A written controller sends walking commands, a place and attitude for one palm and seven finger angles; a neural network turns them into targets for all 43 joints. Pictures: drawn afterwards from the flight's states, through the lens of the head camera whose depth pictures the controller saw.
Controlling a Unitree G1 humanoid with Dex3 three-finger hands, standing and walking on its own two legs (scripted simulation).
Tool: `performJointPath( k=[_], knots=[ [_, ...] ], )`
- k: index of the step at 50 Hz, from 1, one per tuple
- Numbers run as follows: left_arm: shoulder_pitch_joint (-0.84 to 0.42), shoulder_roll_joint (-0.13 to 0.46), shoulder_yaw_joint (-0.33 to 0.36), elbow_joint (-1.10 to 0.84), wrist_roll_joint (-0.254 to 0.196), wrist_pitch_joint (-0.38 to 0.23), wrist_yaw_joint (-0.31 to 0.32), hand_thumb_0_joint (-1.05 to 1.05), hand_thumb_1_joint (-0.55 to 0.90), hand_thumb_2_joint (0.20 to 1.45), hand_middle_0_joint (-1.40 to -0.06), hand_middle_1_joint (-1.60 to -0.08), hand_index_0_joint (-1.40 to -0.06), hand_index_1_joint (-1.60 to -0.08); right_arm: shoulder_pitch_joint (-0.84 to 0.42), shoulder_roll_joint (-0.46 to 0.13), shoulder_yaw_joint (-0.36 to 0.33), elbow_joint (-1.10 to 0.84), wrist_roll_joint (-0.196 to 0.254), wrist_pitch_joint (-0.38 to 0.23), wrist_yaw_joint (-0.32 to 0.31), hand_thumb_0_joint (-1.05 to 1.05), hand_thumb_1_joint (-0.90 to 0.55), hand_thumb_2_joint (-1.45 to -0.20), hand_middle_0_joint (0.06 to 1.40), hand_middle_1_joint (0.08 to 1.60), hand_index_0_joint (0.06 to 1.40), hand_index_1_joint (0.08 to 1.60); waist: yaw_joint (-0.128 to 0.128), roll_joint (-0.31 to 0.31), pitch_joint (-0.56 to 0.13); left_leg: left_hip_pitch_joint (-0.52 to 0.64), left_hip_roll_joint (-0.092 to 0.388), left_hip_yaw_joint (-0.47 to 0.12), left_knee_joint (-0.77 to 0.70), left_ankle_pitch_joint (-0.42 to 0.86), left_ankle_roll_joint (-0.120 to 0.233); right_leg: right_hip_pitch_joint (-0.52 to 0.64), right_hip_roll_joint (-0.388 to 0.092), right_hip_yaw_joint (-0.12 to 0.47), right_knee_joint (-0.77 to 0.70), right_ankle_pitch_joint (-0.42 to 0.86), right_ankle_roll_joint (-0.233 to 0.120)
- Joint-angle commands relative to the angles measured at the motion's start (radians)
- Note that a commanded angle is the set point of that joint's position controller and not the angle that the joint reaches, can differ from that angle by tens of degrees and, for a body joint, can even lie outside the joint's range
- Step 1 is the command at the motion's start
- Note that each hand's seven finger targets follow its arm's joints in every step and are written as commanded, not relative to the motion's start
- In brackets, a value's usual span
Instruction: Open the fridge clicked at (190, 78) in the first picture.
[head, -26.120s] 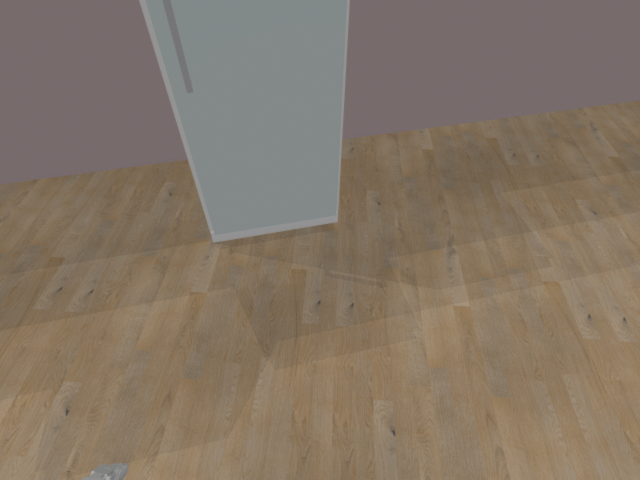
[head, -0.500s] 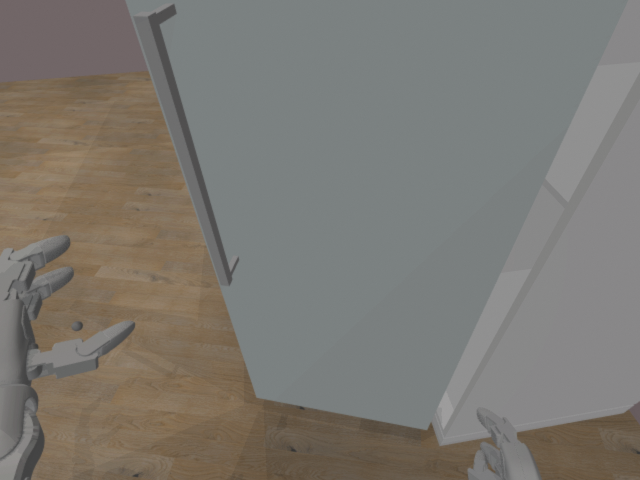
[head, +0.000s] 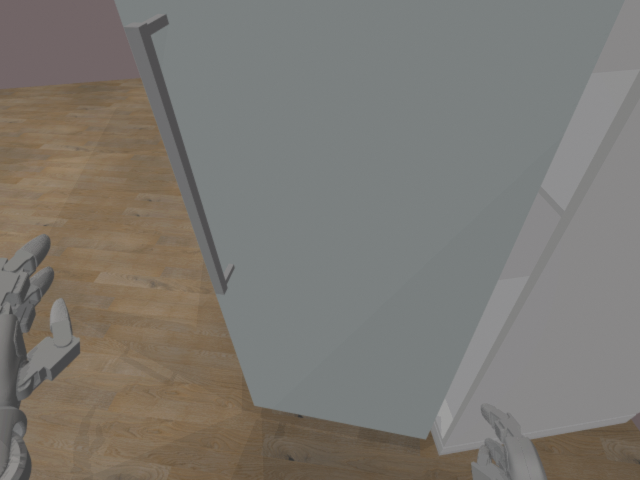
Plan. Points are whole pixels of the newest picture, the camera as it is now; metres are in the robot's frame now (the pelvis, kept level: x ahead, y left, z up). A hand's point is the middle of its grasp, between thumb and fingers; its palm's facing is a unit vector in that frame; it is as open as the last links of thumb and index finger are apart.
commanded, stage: draw the hand back to the body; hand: left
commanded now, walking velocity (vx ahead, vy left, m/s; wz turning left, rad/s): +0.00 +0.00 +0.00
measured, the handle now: (196, 185) +0.44 +0.24 +0.16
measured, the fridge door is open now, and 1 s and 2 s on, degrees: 70 70 70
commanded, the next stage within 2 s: step back with the hand held close in 0.16 s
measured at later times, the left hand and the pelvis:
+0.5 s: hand (75, 345) +0.18 +0.27 +0.15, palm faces +0.38 -0.81 -0.45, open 7.5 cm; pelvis -0.02 +0.01 +0.00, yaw +0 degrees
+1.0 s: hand out of the picture +0.09 +0.32 +0.15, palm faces +0.47 -0.77 -0.44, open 7.5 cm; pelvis -0.08 +0.04 -0.01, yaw +3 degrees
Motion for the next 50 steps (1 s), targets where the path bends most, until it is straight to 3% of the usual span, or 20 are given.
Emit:
performJointPath(
  k=[1,7,9,13,14,15,16,17,20,22,24,28,30,33,38,41,44,47,49,50],
  knots=[
    [-0.120,0.202,0.120,-0.210,0.003,-0.065,0.019,0.000,0.900,0.900,-0.200,-0.300,-0.200,-0.300,-0.137,-0.098,-0.030,-0.162,0.001,-0.050,-0.017,0.000,-0.900,-0.900,0.200,0.300,0.200,0.300,-0.008,-0.008,-0.065,0.122,-0.010,-0.017,-0.028,0.189,0.041,-0.132,0.011,0.023,-0.069,0.281,0.003],
    [-0.107,0.200,0.123,-0.208,0.002,-0.067,0.018,0.000,0.900,0.900,-0.200,-0.300,-0.200,-0.300,-0.137,-0.093,-0.030,-0.161,0.001,-0.050,-0.016,0.000,-0.900,-0.900,0.200,0.300,0.200,0.300,-0.006,0.016,-0.067,0.129,-0.010,-0.015,-0.027,0.198,0.040,-0.128,0.010,0.024,-0.069,0.291,0.002],
    [-0.104,0.214,0.135,-0.202,0.003,-0.069,0.017,0.000,0.900,0.900,-0.200,-0.300,-0.200,-0.300,-0.140,-0.101,-0.033,-0.156,-0.002,-0.052,-0.018,0.000,-0.900,-0.900,0.200,0.300,0.200,0.300,-0.005,-0.018,-0.058,0.128,-0.009,-0.015,-0.028,0.191,0.041,-0.135,0.012,0.023,-0.085,0.288,0.004],
    [-0.118,0.204,0.125,-0.223,0.005,-0.073,0.018,0.000,0.900,0.900,-0.200,-0.300,-0.200,-0.300,-0.138,-0.095,-0.031,-0.160,0.000,-0.051,-0.015,0.000,-0.900,-0.900,0.200,0.300,0.200,0.300,-0.007,0.024,-0.071,0.136,-0.011,-0.018,-0.031,0.196,0.038,-0.129,0.013,0.023,-0.072,0.281,0.001],
    [-0.148,0.164,0.066,-0.227,0.011,-0.071,0.012,0.000,0.900,0.900,-0.200,-0.300,-0.200,-0.300,-0.144,-0.097,-0.028,-0.158,-0.003,-0.057,-0.015,0.000,-0.900,-0.900,0.200,0.300,0.200,0.300,-0.014,0.004,-0.063,0.140,-0.012,-0.017,-0.032,0.195,0.043,-0.138,0.013,0.021,-0.077,0.286,0.005],
    [-0.234,0.295,0.171,-0.300,0.020,-0.104,0.023,0.000,0.900,0.900,-0.200,-0.300,-0.200,-0.300,-0.154,-0.122,-0.034,-0.192,0.005,-0.027,-0.008,0.000,-0.900,-0.900,0.200,0.300,0.200,0.300,-0.051,-0.038,0.002,0.069,0.017,-0.028,0.048,0.199,0.056,-0.245,-0.042,0.053,-0.119,0.371,0.030],
    [-0.138,0.232,0.128,-0.216,0.020,-0.104,0.017,0.000,0.900,0.900,-0.200,-0.300,-0.200,-0.300,-0.151,-0.100,-0.029,-0.176,0.001,-0.005,-0.009,0.000,-0.900,-0.900,0.200,0.300,0.200,0.300,-0.055,-0.102,-0.012,0.047,0.014,-0.032,0.073,0.211,0.056,-0.237,-0.066,0.040,-0.104,0.424,0.034],
    [-0.082,0.218,0.121,-0.203,0.024,-0.104,0.014,0.000,0.900,0.900,-0.200,-0.300,-0.200,-0.300,-0.141,-0.097,-0.033,-0.189,0.003,0.012,-0.005,0.000,-0.900,-0.900,0.200,0.300,0.200,0.300,-0.051,-0.123,-0.037,0.034,0.012,-0.023,0.090,0.223,0.056,-0.231,-0.076,0.041,-0.089,0.476,0.044],
    [0.005,0.239,0.156,-0.269,0.023,-0.116,0.019,0.000,0.900,0.900,-0.200,-0.300,-0.200,-0.300,-0.121,-0.102,-0.044,-0.218,0.010,0.054,-0.006,0.000,-0.900,-0.900,0.200,0.300,0.200,0.300,-0.056,-0.035,-0.165,0.055,0.018,-0.020,0.086,0.376,0.057,-0.163,-0.069,0.019,-0.004,0.577,0.042],
    [0.041,0.241,0.161,-0.298,0.015,-0.118,0.022,0.000,0.900,0.900,-0.200,-0.300,-0.200,-0.300,-0.121,-0.103,-0.047,-0.240,0.014,0.075,-0.005,0.000,-0.900,-0.900,0.200,0.300,0.200,0.300,-0.057,0.008,-0.183,0.057,0.028,-0.026,0.083,0.409,0.055,-0.179,-0.059,0.026,0.004,0.512,0.039],
    [0.072,0.268,0.190,-0.310,0.008,-0.123,0.027,0.000,0.900,0.900,-0.200,-0.300,-0.200,-0.300,-0.122,-0.106,-0.050,-0.251,0.015,0.083,-0.010,0.000,-0.900,-0.900,0.200,0.300,0.200,0.300,-0.054,-0.001,-0.187,0.049,0.035,-0.037,0.075,0.412,0.052,-0.189,-0.051,0.024,0.009,0.477,0.031],
    [0.065,0.258,0.177,-0.292,-0.002,-0.131,0.033,0.000,0.900,0.900,-0.200,-0.300,-0.200,-0.300,-0.111,-0.111,-0.054,-0.265,0.023,0.089,-0.016,0.000,-0.900,-0.900,0.200,0.300,0.200,0.300,-0.064,-0.045,-0.143,-0.004,0.047,-0.054,0.043,0.273,0.047,-0.233,-0.043,0.034,-0.007,0.326,0.026],
    [0.052,0.261,0.175,-0.304,0.000,-0.142,0.037,0.000,0.900,0.900,-0.200,-0.300,-0.200,-0.300,-0.112,-0.118,-0.053,-0.265,0.022,0.080,-0.020,0.000,-0.900,-0.900,0.200,0.300,0.200,0.300,-0.065,-0.010,-0.130,-0.032,0.052,-0.071,0.012,0.202,0.049,-0.231,-0.032,0.035,-0.005,0.258,0.022],
    [0.047,0.254,0.171,-0.309,0.005,-0.160,0.043,0.000,0.900,0.900,-0.200,-0.300,-0.200,-0.300,-0.108,-0.127,-0.055,-0.269,0.022,0.062,-0.021,0.000,-0.900,-0.900,0.200,0.300,0.200,0.300,-0.065,0.026,-0.107,-0.128,0.072,-0.117,-0.069,-0.029,0.061,-0.208,-0.005,0.039,0.012,0.104,0.019],
    [0.043,0.245,0.192,-0.337,0.029,-0.195,0.049,0.000,0.900,0.900,-0.200,-0.300,-0.200,-0.300,-0.106,-0.142,-0.061,-0.273,0.021,0.024,-0.020,0.000,-0.900,-0.900,0.200,0.300,0.200,0.300,-0.056,0.109,-0.104,-0.389,0.114,-0.202,-0.177,-0.354,0.095,-0.033,0.034,0.043,0.142,0.060,0.017],
    [0.063,0.244,0.208,-0.354,0.038,-0.212,0.046,0.000,0.900,0.900,-0.200,-0.300,-0.200,-0.300,-0.096,-0.141,-0.067,-0.270,0.020,0.000,-0.015,0.000,-0.900,-0.900,0.200,0.300,0.200,0.300,-0.055,0.127,-0.117,-0.460,0.124,-0.220,-0.180,-0.431,0.101,0.004,0.048,0.052,0.181,0.042,0.011],
    [0.093,0.261,0.230,-0.365,0.036,-0.226,0.045,0.000,0.900,0.900,-0.200,-0.300,-0.200,-0.300,-0.075,-0.133,-0.075,-0.256,0.016,-0.018,-0.006,0.000,-0.900,-0.900,0.200,0.300,0.200,0.300,-0.061,0.047,-0.128,-0.408,0.083,-0.174,-0.080,-0.386,0.076,-0.089,0.017,0.098,0.089,-0.033,-0.011],
    [0.039,0.235,0.177,-0.360,0.027,-0.234,0.055,0.000,0.900,0.900,-0.200,-0.300,-0.200,-0.300,-0.059,-0.114,-0.069,-0.219,0.010,-0.028,-0.005,0.000,-0.900,-0.900,0.200,0.300,0.200,0.300,-0.078,-0.087,-0.082,-0.184,0.022,-0.099,0.115,-0.228,0.025,-0.396,-0.089,0.200,-0.080,-0.183,-0.064],
    [-0.026,0.244,0.164,-0.358,0.033,-0.238,0.070,0.000,0.900,0.900,-0.200,-0.300,-0.200,-0.300,-0.051,-0.116,-0.067,-0.183,0.002,-0.039,-0.012,0.000,-0.900,-0.900,0.200,0.300,0.200,0.300,-0.089,-0.092,-0.084,-0.057,0.011,-0.081,0.202,-0.153,0.015,-0.516,-0.129,0.215,-0.110,-0.158,-0.077],
    [-0.041,0.233,0.149,-0.338,0.037,-0.237,0.075,0.000,0.900,0.900,-0.200,-0.300,-0.200,-0.300,-0.049,-0.110,-0.061,-0.177,0.003,-0.042,-0.015,0.000,-0.900,-0.900,0.200,0.300,0.200,0.300,-0.092,-0.093,-0.073,-0.055,0.021,-0.093,0.174,-0.126,0.018,-0.510,-0.113,0.181,-0.082,-0.103,-0.062]
  ],
)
